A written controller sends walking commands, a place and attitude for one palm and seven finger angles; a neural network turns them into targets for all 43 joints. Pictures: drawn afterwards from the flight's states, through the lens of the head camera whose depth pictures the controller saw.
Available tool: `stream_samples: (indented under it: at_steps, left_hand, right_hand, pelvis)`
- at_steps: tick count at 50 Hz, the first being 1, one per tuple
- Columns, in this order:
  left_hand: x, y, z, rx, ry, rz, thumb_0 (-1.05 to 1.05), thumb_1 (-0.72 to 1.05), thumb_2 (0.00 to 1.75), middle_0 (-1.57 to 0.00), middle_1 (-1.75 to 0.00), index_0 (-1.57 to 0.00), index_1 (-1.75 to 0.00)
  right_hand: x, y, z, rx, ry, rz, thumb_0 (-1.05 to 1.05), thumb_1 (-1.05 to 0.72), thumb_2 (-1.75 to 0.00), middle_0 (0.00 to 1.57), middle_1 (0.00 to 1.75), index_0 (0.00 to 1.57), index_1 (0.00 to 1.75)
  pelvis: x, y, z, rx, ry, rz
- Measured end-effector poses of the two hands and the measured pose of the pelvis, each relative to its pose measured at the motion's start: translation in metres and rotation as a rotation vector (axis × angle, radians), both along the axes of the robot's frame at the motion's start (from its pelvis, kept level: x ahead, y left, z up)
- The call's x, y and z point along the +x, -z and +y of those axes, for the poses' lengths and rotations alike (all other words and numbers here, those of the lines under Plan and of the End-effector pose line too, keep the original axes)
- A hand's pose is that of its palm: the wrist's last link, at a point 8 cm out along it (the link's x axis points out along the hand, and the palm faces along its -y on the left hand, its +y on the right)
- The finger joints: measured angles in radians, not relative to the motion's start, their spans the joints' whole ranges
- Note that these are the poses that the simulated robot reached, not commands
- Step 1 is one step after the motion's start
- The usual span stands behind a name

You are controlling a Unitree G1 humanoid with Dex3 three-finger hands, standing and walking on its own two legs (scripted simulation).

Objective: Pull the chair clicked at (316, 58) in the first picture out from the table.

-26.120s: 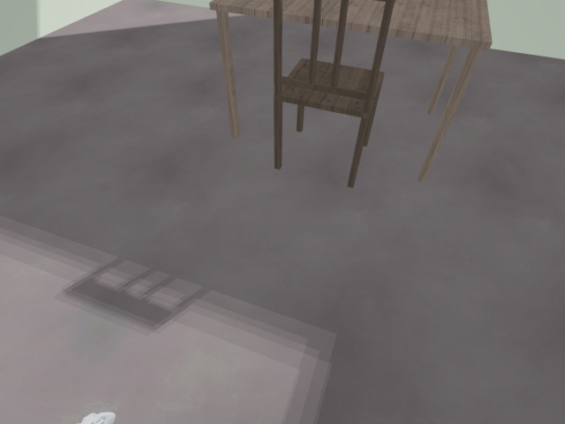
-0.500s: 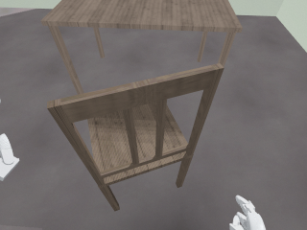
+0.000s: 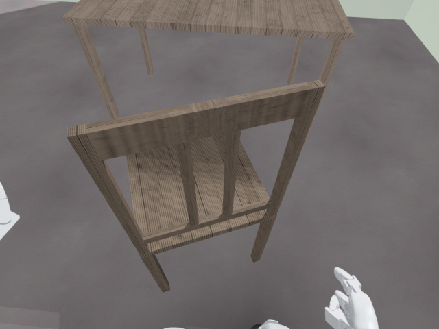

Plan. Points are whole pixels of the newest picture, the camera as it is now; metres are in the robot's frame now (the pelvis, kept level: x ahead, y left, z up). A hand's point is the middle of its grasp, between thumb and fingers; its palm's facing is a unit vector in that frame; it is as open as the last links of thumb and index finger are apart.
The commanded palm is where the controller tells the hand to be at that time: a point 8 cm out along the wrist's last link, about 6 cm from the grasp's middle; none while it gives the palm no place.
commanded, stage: step back with the hand held close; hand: left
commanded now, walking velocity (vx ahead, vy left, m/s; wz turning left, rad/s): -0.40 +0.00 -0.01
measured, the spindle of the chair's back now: (189, 189) +0.41 +0.11 -0.05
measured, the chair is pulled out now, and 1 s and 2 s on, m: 0.62 0.62 0.62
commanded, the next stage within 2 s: stop stepping back and stand still in 0.80 s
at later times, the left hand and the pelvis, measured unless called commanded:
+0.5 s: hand (11, 249) +0.17 +0.24 +0.19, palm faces +0.42 -0.75 -0.51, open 7.4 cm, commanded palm +0.10 +0.30 +0.20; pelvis -0.04 -0.01 +0.00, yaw +1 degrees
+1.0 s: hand out of the picture +0.09 +0.23 +0.18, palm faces +0.31 -0.79 -0.53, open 7.4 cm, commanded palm +0.02 +0.28 +0.20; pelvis -0.13 -0.01 +0.01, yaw -2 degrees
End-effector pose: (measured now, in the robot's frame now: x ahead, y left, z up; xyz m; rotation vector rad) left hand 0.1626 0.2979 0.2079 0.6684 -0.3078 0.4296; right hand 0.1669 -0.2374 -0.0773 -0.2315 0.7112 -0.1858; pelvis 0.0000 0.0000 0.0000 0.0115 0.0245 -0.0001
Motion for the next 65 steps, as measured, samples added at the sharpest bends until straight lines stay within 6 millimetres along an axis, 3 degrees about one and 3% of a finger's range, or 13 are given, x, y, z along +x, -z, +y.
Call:
stream_samples:
  at_steps: [9, 14, 24, 34, 40, 46, 51, 56, 65]
  left_hand:
    - [-0.007, 0.005, 0.008, -0.018, 0.029, 0.027, 0.01, 0.88, 0.9, -0.21, -0.3, -0.22, -0.31]
    - [-0.015, 0.005, 0.015, 0.011, 0.015, 0.017, 0.01, 0.88, 0.9, -0.21, -0.3, -0.22, -0.31]
    - [-0.034, 0.0, -0.019, -0.008, 0.091, -0.031, 0.01, 0.88, 0.9, -0.21, -0.3, -0.22, -0.31]
    - [-0.067, 0.003, 0.009, -0.015, 0.024, 0.036, 0.01, 0.88, 0.9, -0.21, -0.3, -0.22, -0.31]
    - [-0.082, 0.005, -0.014, -0.046, 0.064, 0.008, 0.01, 0.89, 0.9, -0.21, -0.3, -0.21, -0.31]
    - [-0.097, 0.003, -0.04, -0.061, 0.177, 0.017, 0.01, 0.88, 0.9, -0.21, -0.3, -0.22, -0.31]
    - [-0.118, 0.009, -0.024, -0.037, 0.161, 0.084, 0.01, 0.88, 0.9, -0.21, -0.3, -0.22, -0.31]
    - [-0.143, 0.01, -0.009, -0.046, 0.077, 0.111, 0.01, 0.88, 0.9, -0.21, -0.3, -0.22, -0.31]
    - [-0.169, 0.011, -0.017, -0.141, 0.008, 0.019, 0.01, 0.89, 0.9, -0.21, -0.3, -0.21, -0.31]
  right_hand:
    - [-0.023, -0.008, -0.002, -0.04, 0.023, 0.037, 0.01, -0.91, -0.9, 0.2, 0.3, 0.21, 0.3]
    - [-0.03, -0.007, 0.001, -0.034, 0.027, 0.026, 0.01, -0.9, -0.9, 0.2, 0.3, 0.2, 0.3]
    - [-0.039, 0.003, -0.003, -0.001, -0.018, 0.014, 0.01, -0.9, -0.89, 0.2, 0.3, 0.21, 0.3]
    - [-0.076, -0.013, -0.004, -0.027, 0.021, 0.024, 0.01, -0.91, -0.9, 0.2, 0.3, 0.2, 0.3]
    - [-0.095, -0.01, -0.005, -0.005, -0.04, 0.008, 0.01, -0.9, -0.9, 0.2, 0.3, 0.2, 0.3]
    - [-0.123, -0.014, -0.02, -0.003, 0.0, 0.009, 0.01, -0.9, -0.89, 0.21, 0.3, 0.21, 0.3]
    - [-0.153, -0.024, -0.029, -0.027, 0.083, 0.002, 0.01, -0.9, -0.89, 0.2, 0.3, 0.21, 0.3]
    - [-0.18, -0.029, -0.026, -0.028, 0.078, -0.009, 0.01, -0.91, -0.9, 0.2, 0.3, 0.2, 0.3]
    - [-0.2, -0.017, -0.018, 0.011, 0.011, 0.01, 0.01, -0.9, -0.9, 0.2, 0.3, 0.2, 0.3]
  pelvis:
    - [-0.011, -0.006, 0.01, -0.012, 0.003, 0.008]
    - [-0.013, -0.002, 0.006, -0.017, -0.008, 0.012]
    - [-0.037, 0.002, -0.007, -0.012, -0.01, -0.009]
    - [-0.062, -0.008, 0.0, -0.032, -0.016, 0.0]
    - [-0.083, -0.008, -0.014, -0.044, 0.03, -0.009]
    - [-0.114, -0.011, -0.018, -0.035, 0.033, -0.009]
    - [-0.131, -0.011, -0.012, -0.025, 0.03, -0.006]
    - [-0.141, -0.016, -0.012, -0.035, 0.025, -0.037]
    - [-0.155, -0.017, -0.02, -0.034, 0.011, -0.085]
